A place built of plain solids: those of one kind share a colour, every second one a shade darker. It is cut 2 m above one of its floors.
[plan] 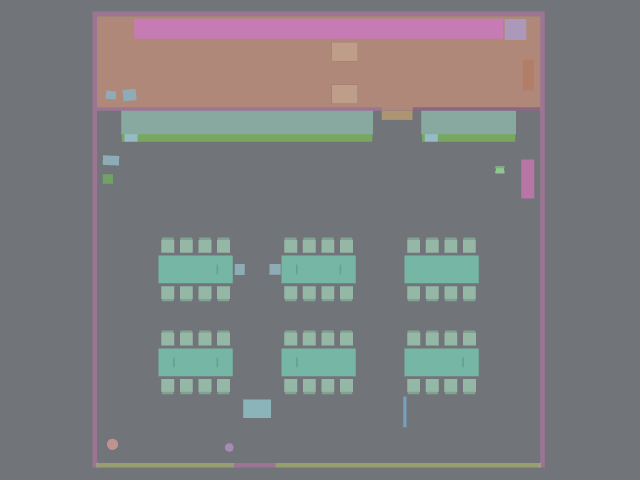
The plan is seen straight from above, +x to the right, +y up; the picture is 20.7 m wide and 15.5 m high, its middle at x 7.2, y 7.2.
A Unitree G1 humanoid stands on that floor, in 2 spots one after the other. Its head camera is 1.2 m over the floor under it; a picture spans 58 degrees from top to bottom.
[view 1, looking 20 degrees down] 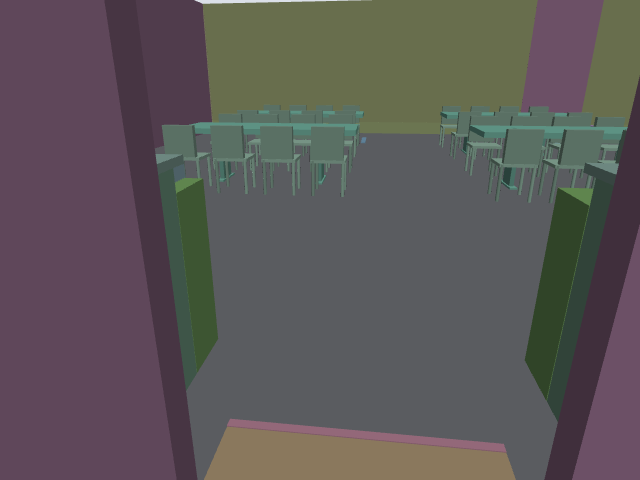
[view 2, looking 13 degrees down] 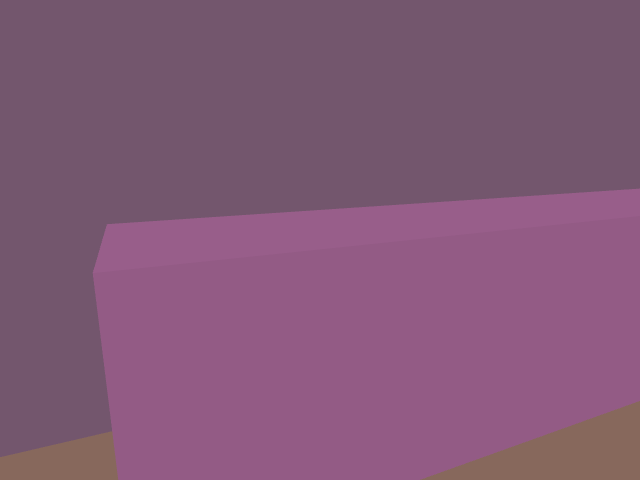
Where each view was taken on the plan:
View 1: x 9.69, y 12.33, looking -83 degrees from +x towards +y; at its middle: ground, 3.86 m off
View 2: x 1.31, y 12.61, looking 67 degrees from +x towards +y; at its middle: back_worktop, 1.33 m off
